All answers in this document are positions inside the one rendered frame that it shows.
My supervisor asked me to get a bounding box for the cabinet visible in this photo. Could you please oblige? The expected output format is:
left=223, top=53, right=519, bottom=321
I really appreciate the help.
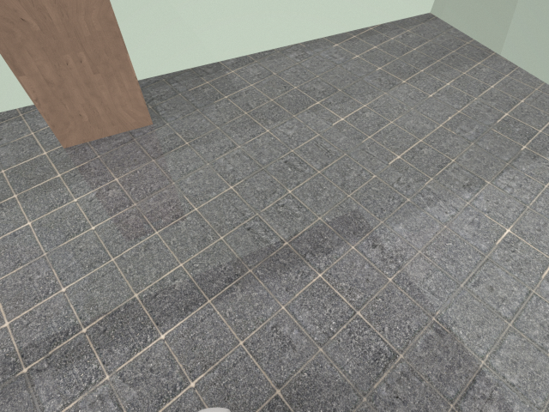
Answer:
left=0, top=0, right=153, bottom=148

